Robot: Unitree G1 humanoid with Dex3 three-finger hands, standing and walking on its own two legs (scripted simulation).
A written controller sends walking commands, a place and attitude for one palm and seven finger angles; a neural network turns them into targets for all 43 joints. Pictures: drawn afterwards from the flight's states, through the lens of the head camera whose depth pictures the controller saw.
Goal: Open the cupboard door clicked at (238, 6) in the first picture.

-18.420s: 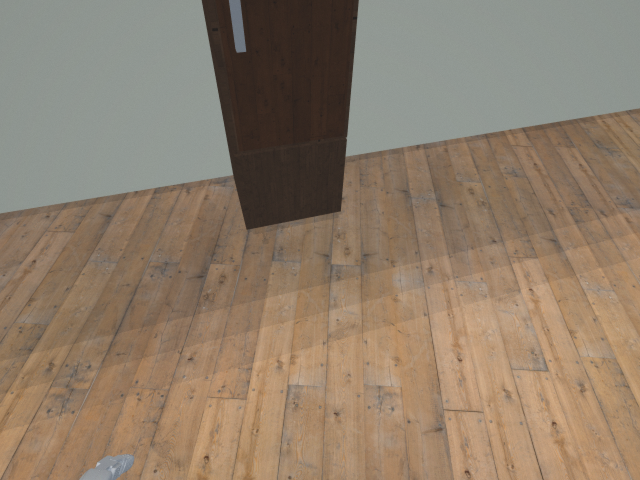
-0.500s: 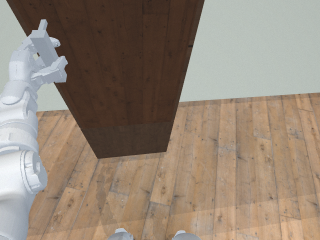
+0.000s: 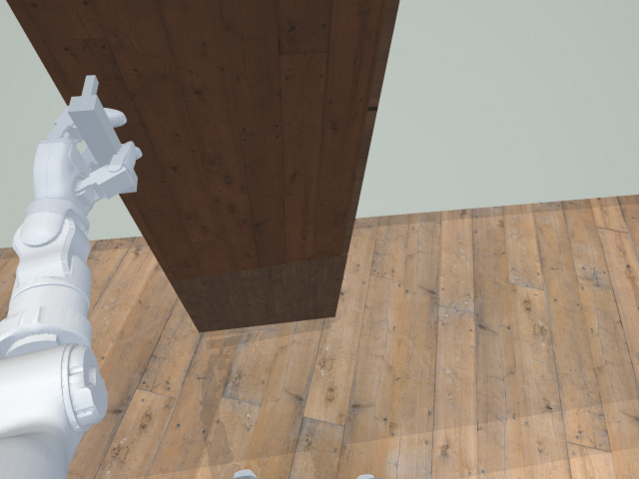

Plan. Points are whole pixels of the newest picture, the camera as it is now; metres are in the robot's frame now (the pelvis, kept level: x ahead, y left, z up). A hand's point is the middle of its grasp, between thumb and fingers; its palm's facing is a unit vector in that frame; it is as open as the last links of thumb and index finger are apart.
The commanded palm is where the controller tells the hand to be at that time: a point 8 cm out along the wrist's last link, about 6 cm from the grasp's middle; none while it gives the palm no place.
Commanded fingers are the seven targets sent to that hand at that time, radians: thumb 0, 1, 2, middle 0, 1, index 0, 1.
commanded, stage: pull the door open along its arc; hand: left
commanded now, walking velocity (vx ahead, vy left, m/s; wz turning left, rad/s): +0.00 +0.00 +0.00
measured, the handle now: (109, 136) +0.53 +0.24 +0.12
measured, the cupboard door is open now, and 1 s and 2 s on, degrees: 3 31 44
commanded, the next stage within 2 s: open thumb and fingers to let go in 1.18 s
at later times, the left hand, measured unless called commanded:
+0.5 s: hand (157, 224) +0.38 +0.16 +0.12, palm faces +0.50 -0.87 +0.02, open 6.3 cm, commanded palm +0.34 +0.20 +0.11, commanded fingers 0.00 0.90 0.90 -0.40 -1.35 -0.40 -1.35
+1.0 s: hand (192, 267) +0.33 +0.12 +0.12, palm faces +0.46 -0.89 +0.03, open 6.5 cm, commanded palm +0.25 +0.14 +0.11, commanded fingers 0.00 0.90 0.90 -0.40 -1.35 -0.40 -1.35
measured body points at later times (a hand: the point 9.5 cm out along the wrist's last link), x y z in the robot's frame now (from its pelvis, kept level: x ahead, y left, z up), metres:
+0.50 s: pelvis -0.01 -0.01 +0.01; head +0.02 -0.01 +0.46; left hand +0.35 +0.21 +0.12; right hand +0.19 -0.22 -0.09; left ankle +0.02 +0.10 -0.71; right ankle -0.02 -0.11 -0.71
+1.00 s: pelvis +0.01 -0.03 +0.02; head +0.00 -0.05 +0.47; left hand +0.30 +0.16 +0.12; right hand +0.13 -0.27 -0.10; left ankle +0.01 +0.10 -0.71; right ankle -0.02 -0.11 -0.71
